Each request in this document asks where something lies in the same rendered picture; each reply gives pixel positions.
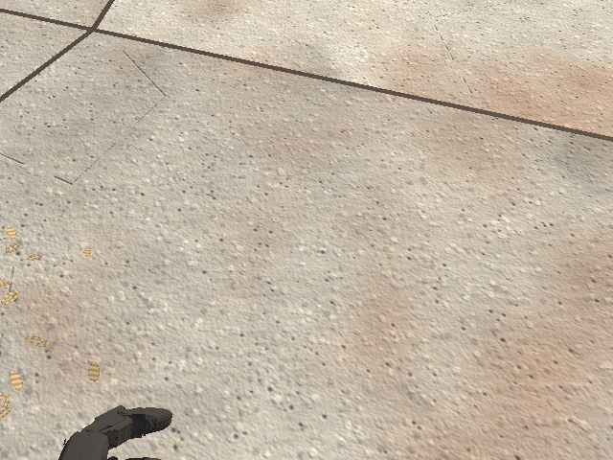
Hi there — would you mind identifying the left robot hand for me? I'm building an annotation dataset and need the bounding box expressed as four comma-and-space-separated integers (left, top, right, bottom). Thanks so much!
58, 405, 172, 460

